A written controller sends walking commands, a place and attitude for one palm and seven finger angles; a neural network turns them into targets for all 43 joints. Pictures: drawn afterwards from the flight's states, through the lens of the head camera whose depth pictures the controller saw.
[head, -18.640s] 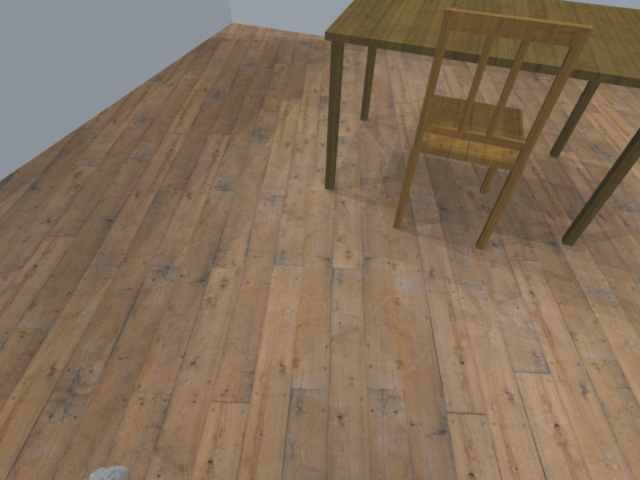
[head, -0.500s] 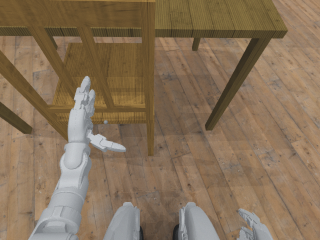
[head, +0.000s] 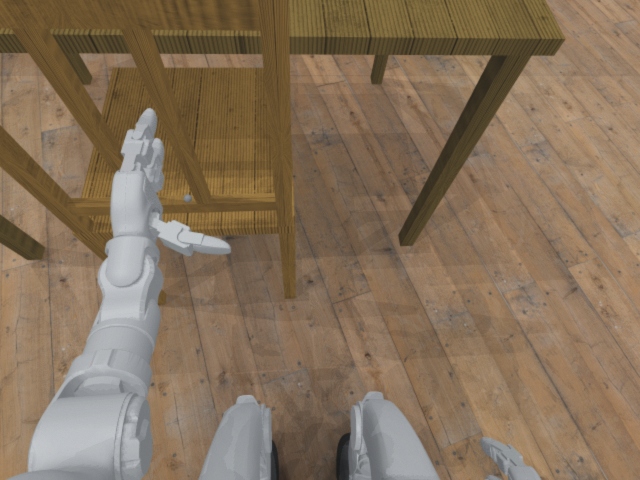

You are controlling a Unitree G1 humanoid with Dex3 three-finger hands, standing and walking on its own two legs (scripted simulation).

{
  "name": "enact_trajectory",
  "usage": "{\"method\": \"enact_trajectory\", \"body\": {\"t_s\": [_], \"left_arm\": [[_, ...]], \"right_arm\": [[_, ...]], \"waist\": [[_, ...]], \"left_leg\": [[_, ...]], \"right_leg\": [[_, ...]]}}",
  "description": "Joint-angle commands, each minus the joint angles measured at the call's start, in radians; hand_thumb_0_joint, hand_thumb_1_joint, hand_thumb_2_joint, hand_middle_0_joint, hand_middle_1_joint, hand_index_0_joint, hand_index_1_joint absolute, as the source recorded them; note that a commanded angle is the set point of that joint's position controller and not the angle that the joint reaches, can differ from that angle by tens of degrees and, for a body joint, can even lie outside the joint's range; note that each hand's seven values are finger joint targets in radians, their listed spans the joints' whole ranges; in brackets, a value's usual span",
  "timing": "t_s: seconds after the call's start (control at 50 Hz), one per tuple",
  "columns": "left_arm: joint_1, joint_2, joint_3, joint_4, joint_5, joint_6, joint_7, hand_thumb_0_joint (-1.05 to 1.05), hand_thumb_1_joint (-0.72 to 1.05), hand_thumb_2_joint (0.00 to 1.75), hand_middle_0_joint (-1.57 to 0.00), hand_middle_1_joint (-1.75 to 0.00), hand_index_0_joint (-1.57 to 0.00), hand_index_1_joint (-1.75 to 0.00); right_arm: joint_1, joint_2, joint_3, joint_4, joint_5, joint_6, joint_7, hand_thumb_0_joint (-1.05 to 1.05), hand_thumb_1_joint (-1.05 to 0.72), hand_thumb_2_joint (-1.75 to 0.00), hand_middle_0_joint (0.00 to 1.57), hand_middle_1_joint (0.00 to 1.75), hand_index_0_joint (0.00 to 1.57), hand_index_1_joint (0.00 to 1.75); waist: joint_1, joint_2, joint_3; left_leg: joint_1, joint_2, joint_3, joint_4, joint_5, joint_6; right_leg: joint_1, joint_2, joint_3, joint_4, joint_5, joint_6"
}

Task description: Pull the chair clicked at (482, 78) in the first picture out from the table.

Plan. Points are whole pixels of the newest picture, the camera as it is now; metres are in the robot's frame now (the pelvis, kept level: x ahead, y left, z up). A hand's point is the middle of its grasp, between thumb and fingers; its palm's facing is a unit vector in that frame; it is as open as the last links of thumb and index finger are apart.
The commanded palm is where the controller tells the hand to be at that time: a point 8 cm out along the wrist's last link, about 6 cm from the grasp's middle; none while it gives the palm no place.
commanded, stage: push the fingers through the gap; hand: left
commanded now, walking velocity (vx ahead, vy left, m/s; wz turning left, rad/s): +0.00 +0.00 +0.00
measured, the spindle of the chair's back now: (101, 136) +0.54 +0.27 +0.04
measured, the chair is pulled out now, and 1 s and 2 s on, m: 0.00 0.00 0.00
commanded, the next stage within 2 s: hook a spindle and tug to test in 0.98 s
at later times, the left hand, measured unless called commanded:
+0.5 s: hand (191, 161) +0.51 +0.15 +0.03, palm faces +0.04 -1.00 -0.02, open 17.0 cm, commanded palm +0.48 +0.19 +0.03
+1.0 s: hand (196, 157) +0.51 +0.15 +0.04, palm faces +0.04 -1.00 -0.03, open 17.0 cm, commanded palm +0.48 +0.19 +0.03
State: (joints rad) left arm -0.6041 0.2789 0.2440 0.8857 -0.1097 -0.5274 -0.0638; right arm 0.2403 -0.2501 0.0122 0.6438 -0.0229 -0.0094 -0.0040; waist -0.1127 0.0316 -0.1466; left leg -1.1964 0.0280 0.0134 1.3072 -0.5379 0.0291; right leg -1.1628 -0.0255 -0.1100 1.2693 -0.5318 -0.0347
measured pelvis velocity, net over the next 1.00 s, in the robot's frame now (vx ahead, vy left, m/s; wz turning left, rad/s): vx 0.02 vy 0.01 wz -0.03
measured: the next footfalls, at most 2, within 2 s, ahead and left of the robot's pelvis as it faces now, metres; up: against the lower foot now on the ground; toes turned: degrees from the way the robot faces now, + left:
none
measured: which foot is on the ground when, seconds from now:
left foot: down 0.00-1.00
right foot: down 0.00-1.00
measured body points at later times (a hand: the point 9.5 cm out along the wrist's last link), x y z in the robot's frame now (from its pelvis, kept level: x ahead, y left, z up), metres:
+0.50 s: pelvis +0.01 +0.01 +0.00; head +0.16 +0.03 +0.42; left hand +0.50 +0.21 +0.03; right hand +0.04 -0.25 -0.12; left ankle +0.04 +0.10 -0.61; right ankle +0.04 -0.11 -0.61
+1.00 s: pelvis +0.02 +0.01 +0.00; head +0.17 +0.03 +0.43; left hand +0.50 +0.20 +0.04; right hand +0.05 -0.25 -0.12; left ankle +0.04 +0.10 -0.61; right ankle +0.04 -0.11 -0.61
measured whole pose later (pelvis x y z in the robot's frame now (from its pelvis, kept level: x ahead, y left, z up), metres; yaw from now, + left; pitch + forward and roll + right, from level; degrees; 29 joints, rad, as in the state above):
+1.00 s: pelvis +0.02 +0.01 +0.00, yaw -2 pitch +27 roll -3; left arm -0.76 0.31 0.31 1.03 -0.04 -0.56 -0.03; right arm 0.29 -0.24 0.02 0.63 -0.05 0.11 0.04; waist -0.16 0.04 -0.16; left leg -1.20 0.04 0.03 1.29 -0.56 0.05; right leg -1.17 -0.01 -0.09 1.24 -0.53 -0.01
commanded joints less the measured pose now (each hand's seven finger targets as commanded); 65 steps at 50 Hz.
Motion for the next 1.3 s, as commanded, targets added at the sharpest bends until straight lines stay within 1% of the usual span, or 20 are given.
{"method": "enact_trajectory", "body": {"t_s": [0.0, 0.08, 0.14, 0.26, 0.38, 0.44, 0.48, 0.54, 0.56, 0.58, 0.64, 0.74, 0.84, 0.9, 0.98, 1.02, 1.04, 1.06, 1.12, 1.28], "left_arm": [[-0.411, 0.163, 0.020, -0.168, -0.001, -0.077, -0.023, 0.00, -0.50, 0.30, -0.06, -0.08, -0.06, -0.08], [-0.404, 0.206, 0.074, -0.028, 0.007, -0.047, -0.021, 0.00, -0.50, 0.30, -0.06, -0.08, -0.06, -0.08], [-0.438, 0.258, 0.124, -0.041, 0.017, -0.058, -0.009, 0.00, -0.50, 0.30, -0.06, -0.08, -0.06, -0.08], [-0.525, 0.258, 0.111, -0.120, 0.033, -0.109, 0.002, 0.00, -0.50, 0.30, -0.06, -0.08, -0.06, -0.08], [-0.538, 0.255, 0.105, -0.020, 0.044, -0.073, -0.007, 0.00, -0.50, 0.30, -0.06, -0.08, -0.06, -0.08], [-0.593, 0.217, 0.076, -0.041, 0.040, -0.071, -0.007, 0.00, -0.50, 0.30, -0.06, -0.08, -0.06, -0.08], [-0.583, 0.208, 0.074, -0.061, 0.038, -0.078, -0.003, 0.00, -0.50, 0.30, -0.06, -0.08, -0.06, -0.08], [-0.593, 0.199, 0.067, -0.055, 0.049, -0.087, 0.016, 0.00, -0.50, 0.30, -0.06, -0.08, -0.06, -0.08], [-0.594, 0.191, 0.065, -0.040, 0.051, -0.085, 0.023, 0.00, -0.50, 0.30, -0.06, -0.08, -0.06, -0.08], [-0.568, 0.224, 0.095, -0.031, 0.059, -0.082, 0.031, 0.00, -0.50, 0.30, -0.06, -0.08, -0.06, -0.08], [-0.488, 0.233, 0.115, -0.012, 0.068, -0.073, 0.044, 0.00, -0.50, 0.30, -0.06, -0.08, -0.06, -0.08], [-0.554, 0.185, 0.066, -0.069, 0.069, -0.093, 0.046, 0.00, -0.50, 0.30, -0.06, -0.08, -0.06, -0.08], [-0.583, 0.195, 0.067, -0.134, 0.057, -0.123, 0.044, 0.00, -0.50, 0.30, -0.06, -0.08, -0.06, -0.08], [-0.521, 0.220, 0.089, -0.061, 0.064, -0.105, 0.039, 0.00, -0.50, 0.30, -0.06, -0.08, -0.06, -0.08], [-0.508, 0.175, 0.057, -0.018, 0.064, -0.083, 0.030, 0.00, -0.50, 0.30, -0.06, -0.08, -0.06, -0.08], [-0.515, 0.199, 0.080, -0.015, 0.055, -0.082, 0.031, 0.00, -0.50, 0.30, -0.06, -0.08, -0.06, -0.08], [-0.545, 0.196, 0.075, -0.025, 0.050, -0.088, 0.030, 0.00, -0.50, 0.30, -0.06, -0.08, -0.06, -0.08], [-0.540, 0.228, 0.107, -0.045, 0.046, -0.096, 0.030, 0.00, -0.50, 0.30, -0.06, -0.08, -0.06, -0.08], [-0.549, 0.243, 0.111, -0.068, 0.047, -0.115, 0.024, 0.00, -0.50, 0.30, -0.11, -0.24, -0.11, -0.24], [-0.577, 0.221, 0.080, -0.015, 0.055, -0.101, 0.016, 0.00, -0.50, 0.30, -0.25, -0.68, -0.25, -0.68]], "right_arm": [[0.124, -0.158, -0.060, -0.070, 0.001, -0.026, -0.004, 0.00, -0.90, -0.90, 0.20, 0.30, 0.20, 0.30], [0.143, -0.163, -0.055, -0.071, 0.000, -0.007, 0.003, 0.00, -0.90, -0.90, 0.20, 0.30, 0.20, 0.30], [0.155, -0.164, -0.055, -0.089, -0.006, 0.003, 0.005, 0.00, -0.90, -0.90, 0.20, 0.30, 0.20, 0.30], [0.180, -0.163, -0.061, -0.082, -0.015, 0.017, 0.016, 0.00, -0.90, -0.90, 0.20, 0.30, 0.20, 0.30], [0.209, -0.175, -0.061, -0.058, -0.015, 0.042, 0.016, 0.00, -0.90, -0.90, 0.20, 0.30, 0.20, 0.30], [0.218, -0.173, -0.062, -0.057, -0.019, 0.049, 0.018, 0.00, -0.90, -0.90, 0.20, 0.30, 0.20, 0.30], [0.219, -0.173, -0.064, -0.061, -0.021, 0.055, 0.023, 0.00, -0.90, -0.90, 0.20, 0.30, 0.20, 0.30], [0.233, -0.173, -0.067, -0.052, -0.028, 0.066, 0.028, 0.00, -0.90, -0.90, 0.20, 0.30, 0.20, 0.30], [0.230, -0.171, -0.066, -0.051, -0.028, 0.070, 0.031, 0.00, -0.90, -0.90, 0.20, 0.30, 0.20, 0.30], [0.238, -0.175, -0.067, -0.051, -0.030, 0.076, 0.032, 0.00, -0.90, -0.90, 0.20, 0.30, 0.20, 0.30], [0.238, -0.174, -0.064, -0.074, -0.029, 0.093, 0.039, 0.00, -0.90, -0.90, 0.20, 0.30, 0.20, 0.30], [0.225, -0.164, -0.063, -0.083, -0.027, 0.106, 0.042, 0.00, -0.90, -0.90, 0.20, 0.30, 0.20, 0.30], [0.218, -0.162, -0.069, -0.071, -0.028, 0.097, 0.037, 0.00, -0.90, -0.90, 0.20, 0.30, 0.20, 0.30], [0.214, -0.164, -0.065, -0.062, -0.027, 0.103, 0.038, 0.00, -0.90, -0.90, 0.20, 0.30, 0.20, 0.30], [0.212, -0.163, -0.063, -0.071, -0.023, 0.110, 0.040, 0.00, -0.90, -0.90, 0.20, 0.30, 0.20, 0.30], [0.208, -0.164, -0.063, -0.075, -0.023, 0.109, 0.038, 0.00, -0.90, -0.90, 0.20, 0.30, 0.20, 0.30], [0.211, -0.164, -0.062, -0.074, -0.024, 0.107, 0.036, 0.00, -0.90, -0.90, 0.20, 0.30, 0.20, 0.30], [0.210, -0.167, -0.064, -0.077, -0.025, 0.106, 0.034, 0.00, -0.90, -0.90, 0.20, 0.30, 0.20, 0.30], [0.200, -0.160, -0.062, -0.078, -0.024, 0.099, 0.032, 0.00, -0.90, -0.90, 0.20, 0.30, 0.20, 0.30], [0.204, -0.164, -0.060, -0.067, -0.023, 0.095, 0.031, 0.00, -0.90, -0.90, 0.20, 0.30, 0.20, 0.30]], "waist": [[-0.033, 0.063, -0.503], [-0.036, -0.009, -0.421], [-0.023, 0.007, -0.455], [-0.043, 0.068, -0.553], [-0.066, 0.059, -0.493], [-0.078, 0.092, -0.513], [-0.064, 0.130, -0.548], [-0.073, 0.126, -0.548], [-0.077, 0.121, -0.535], [-0.067, 0.101, -0.536], [-0.043, 0.093, -0.535], [-0.072, 0.079, -0.505], [-0.071, 0.119, -0.570], [-0.060, 0.097, -0.520], [-0.067, 0.087, -0.480], [-0.064, 0.067, -0.480], [-0.078, 0.059, -0.478], [-0.063, 0.064, -0.511], [-0.060, 0.067, -0.533], [-0.076, 0.081, -0.499]], "left_leg": [[0.337, -0.019, -0.064, -0.157, 0.270, -0.008], [0.216, -0.024, -0.051, -0.149, 0.214, 0.002], [0.209, -0.025, -0.047, -0.148, 0.222, 0.004], [0.323, -0.014, -0.060, -0.136, 0.333, -0.002], [0.337, -0.006, -0.077, -0.146, 0.338, -0.006], [0.400, -0.001, -0.093, -0.152, 0.374, -0.010], [0.457, 0.004, -0.104, -0.152, 0.427, -0.019], [0.498, 0.014, -0.122, -0.152, 0.478, -0.027], [0.479, 0.010, -0.112, -0.147, 0.469, -0.023], [0.470, 0.013, -0.117, -0.150, 0.480, -0.025], [0.443, 0.007, -0.102, -0.158, 0.492, -0.024], [0.436, 0.008, -0.100, -0.161, 0.453, -0.017], [0.487, 0.007, -0.100, -0.154, 0.483, -0.022], [0.431, 0.002, -0.089, -0.156, 0.441, -0.019], [0.420, 0.002, -0.092, -0.164, 0.421, -0.018], [0.384, -0.004, -0.080, -0.159, 0.385, -0.012], [0.384, -0.003, -0.083, -0.159, 0.388, -0.009], [0.386, -0.005, -0.081, -0.153, 0.399, -0.010], [0.364, -0.008, -0.070, -0.145, 0.393, -0.008], [0.353, -0.008, -0.077, -0.146, 0.338, -0.006]], "right_leg": [[0.233, 0.036, 0.099, -0.186, 0.235, 0.009], [0.249, 0.038, 0.109, -0.192, 0.205, 0.014], [0.264, 0.039, 0.112, -0.180, 0.214, 0.012], [0.240, 0.043, 0.104, -0.159, 0.299, 0.015], [0.186, 0.046, 0.084, -0.166, 0.280, 0.013], [0.145, 0.046, 0.070, -0.160, 0.278, 0.010], [0.122, 0.048, 0.063, -0.155, 0.288, 0.006], [0.091, 0.050, 0.054, -0.147, 0.296, 0.006], [0.094, 0.050, 0.057, -0.154, 0.302, 0.008], [0.111, 0.049, 0.053, -0.147, 0.310, 0.008], [0.154, 0.049, 0.059, -0.145, 0.337, 0.005], [0.150, 0.051, 0.064, -0.158, 0.328, 0.009], [0.163, 0.053, 0.070, -0.159, 0.349, 0.009], [0.180, 0.052, 0.070, -0.166, 0.333, 0.009], [0.151, 0.051, 0.064, -0.168, 0.311, 0.008], [0.180, 0.052, 0.074, -0.176, 0.307, 0.009], [0.180, 0.052, 0.073, -0.174, 0.313, 0.011], [0.199, 0.050, 0.078, -0.170, 0.327, 0.011], [0.233, 0.050, 0.089, -0.168, 0.347, 0.013], [0.188, 0.050, 0.085, -0.173, 0.285, 0.012]]}}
